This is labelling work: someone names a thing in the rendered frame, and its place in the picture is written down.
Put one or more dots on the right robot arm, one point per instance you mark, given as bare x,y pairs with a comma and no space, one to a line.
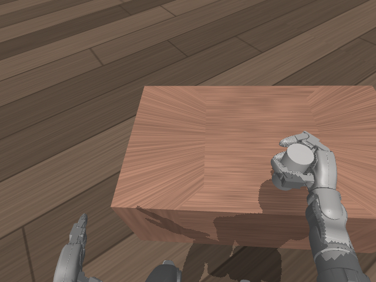
333,252

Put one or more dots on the left robot hand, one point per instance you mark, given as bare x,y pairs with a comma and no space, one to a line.
69,266

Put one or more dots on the can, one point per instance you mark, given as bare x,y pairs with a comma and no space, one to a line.
298,158

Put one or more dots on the right robot hand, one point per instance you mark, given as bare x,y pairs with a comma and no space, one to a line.
322,172

